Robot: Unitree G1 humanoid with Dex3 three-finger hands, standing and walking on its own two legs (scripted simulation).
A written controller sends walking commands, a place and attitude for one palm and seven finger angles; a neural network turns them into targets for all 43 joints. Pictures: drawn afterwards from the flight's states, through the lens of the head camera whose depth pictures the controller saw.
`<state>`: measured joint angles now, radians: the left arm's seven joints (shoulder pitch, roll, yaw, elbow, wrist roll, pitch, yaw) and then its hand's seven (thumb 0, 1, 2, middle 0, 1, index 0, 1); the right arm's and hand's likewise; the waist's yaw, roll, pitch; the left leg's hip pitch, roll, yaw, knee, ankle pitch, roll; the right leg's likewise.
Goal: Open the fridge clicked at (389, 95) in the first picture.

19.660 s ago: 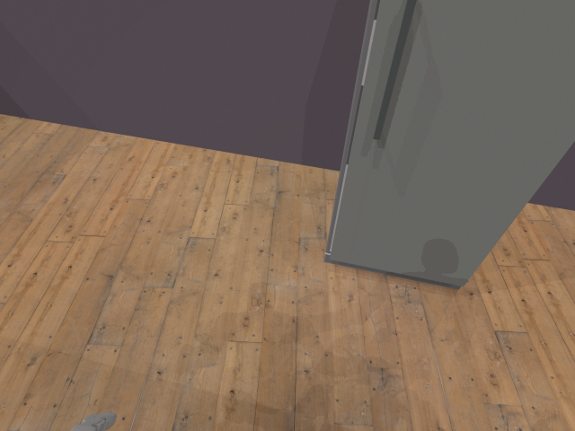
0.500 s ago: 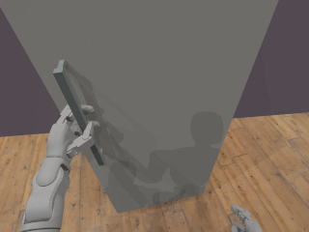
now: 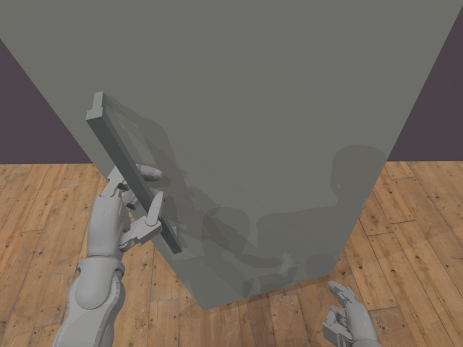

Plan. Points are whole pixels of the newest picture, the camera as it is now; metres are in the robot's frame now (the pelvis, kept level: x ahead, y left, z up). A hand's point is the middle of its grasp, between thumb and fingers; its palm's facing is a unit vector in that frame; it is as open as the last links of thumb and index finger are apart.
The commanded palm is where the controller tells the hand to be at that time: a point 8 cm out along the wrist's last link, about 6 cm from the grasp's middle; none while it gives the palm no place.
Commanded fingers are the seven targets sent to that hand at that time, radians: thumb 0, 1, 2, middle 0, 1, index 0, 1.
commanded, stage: walk backward, drawing the door open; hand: left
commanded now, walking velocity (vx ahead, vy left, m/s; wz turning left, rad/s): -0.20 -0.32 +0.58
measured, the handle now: (148, 193) +0.33 +0.13 +0.13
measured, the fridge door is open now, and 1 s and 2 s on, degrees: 18 56 88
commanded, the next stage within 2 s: stop walking and hold the door back in 1.52 s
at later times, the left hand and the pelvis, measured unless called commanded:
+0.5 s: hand (202, 311) +0.15 +0.03 +0.13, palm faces +0.33 -0.92 -0.23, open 6.5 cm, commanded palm +0.11 +0.07 +0.14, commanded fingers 0.00 0.90 0.90 -0.45 -1.40 -0.45 -1.40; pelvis -0.05 -0.16 -0.02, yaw +19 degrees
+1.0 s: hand out of the picture +0.06 -0.10 +0.13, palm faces +0.74 -0.63 -0.25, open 6.4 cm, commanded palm +0.00 -0.09 +0.13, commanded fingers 0.00 0.90 0.90 -0.45 -1.40 -0.45 -1.40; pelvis -0.03 -0.39 -0.01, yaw +44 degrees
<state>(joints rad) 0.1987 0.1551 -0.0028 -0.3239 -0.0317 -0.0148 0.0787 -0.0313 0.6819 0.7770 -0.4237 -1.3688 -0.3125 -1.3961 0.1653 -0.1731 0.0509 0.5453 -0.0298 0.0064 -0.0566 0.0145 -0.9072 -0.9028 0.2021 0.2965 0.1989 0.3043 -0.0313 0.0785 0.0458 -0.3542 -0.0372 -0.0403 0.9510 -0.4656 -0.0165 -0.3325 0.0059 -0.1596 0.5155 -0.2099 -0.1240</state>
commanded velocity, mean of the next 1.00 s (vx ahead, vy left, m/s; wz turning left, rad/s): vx -0.17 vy -0.38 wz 0.74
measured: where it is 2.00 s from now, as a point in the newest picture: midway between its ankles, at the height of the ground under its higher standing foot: outside the picture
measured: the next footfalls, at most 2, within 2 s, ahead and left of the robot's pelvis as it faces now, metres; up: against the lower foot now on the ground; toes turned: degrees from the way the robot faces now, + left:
left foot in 0.22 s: -0.02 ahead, +0.12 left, +0.00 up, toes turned +13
right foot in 0.48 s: +0.06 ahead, -0.26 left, +0.00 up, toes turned +19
